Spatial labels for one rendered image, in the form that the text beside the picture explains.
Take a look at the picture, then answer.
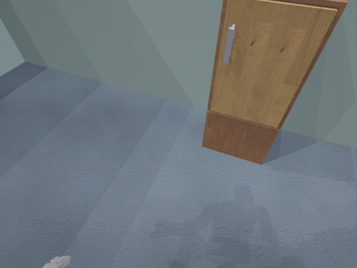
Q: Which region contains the cupboard door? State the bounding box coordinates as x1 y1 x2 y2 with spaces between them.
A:
210 0 337 128

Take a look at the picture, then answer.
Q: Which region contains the handle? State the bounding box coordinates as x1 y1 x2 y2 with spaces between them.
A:
223 24 235 64

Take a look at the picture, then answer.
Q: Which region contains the robot left hand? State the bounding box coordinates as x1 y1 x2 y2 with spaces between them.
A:
43 256 71 268

